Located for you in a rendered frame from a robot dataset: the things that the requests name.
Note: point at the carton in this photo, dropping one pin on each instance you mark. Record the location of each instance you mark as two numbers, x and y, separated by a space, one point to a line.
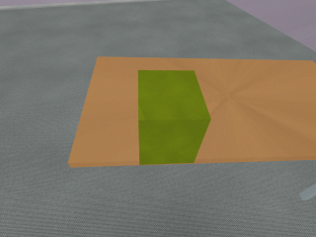
172 117

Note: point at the table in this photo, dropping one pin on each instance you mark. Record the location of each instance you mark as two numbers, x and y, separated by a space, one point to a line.
261 110

